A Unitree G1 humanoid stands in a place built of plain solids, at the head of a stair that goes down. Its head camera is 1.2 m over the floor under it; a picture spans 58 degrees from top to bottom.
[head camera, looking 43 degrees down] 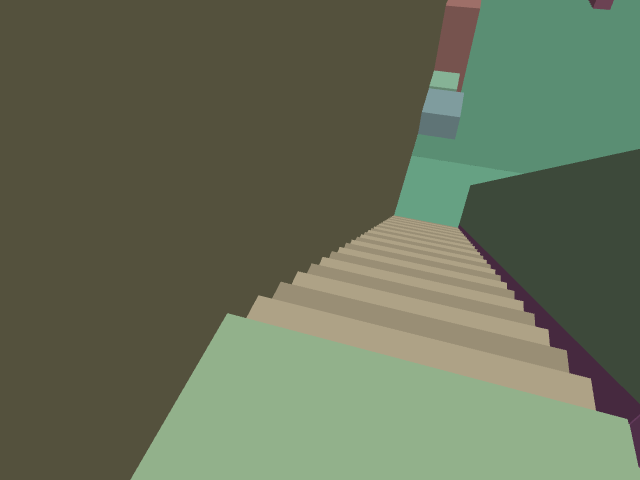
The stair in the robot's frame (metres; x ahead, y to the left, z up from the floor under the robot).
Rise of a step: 0.16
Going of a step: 0.23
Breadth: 1.25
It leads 17 degrees to the right of straight ahead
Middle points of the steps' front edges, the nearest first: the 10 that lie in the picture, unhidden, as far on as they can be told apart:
0.73 -0.27 0.00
0.95 -0.34 -0.16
1.17 -0.41 -0.32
1.38 -0.48 -0.49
1.60 -0.54 -0.65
1.81 -0.61 -0.81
2.03 -0.68 -0.97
2.24 -0.75 -1.14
2.46 -0.81 -1.30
2.68 -0.88 -1.46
